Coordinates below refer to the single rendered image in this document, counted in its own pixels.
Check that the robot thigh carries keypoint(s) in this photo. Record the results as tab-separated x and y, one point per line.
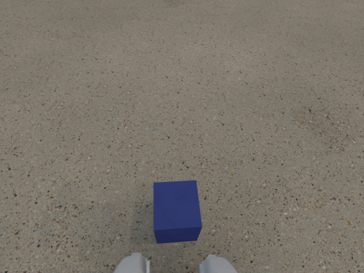
216	265
134	264

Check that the carton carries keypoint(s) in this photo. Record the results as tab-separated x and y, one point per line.
177	216

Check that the right robot thigh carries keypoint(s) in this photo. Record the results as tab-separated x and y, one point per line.
216	265

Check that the left robot thigh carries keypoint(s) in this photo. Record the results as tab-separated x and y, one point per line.
134	264

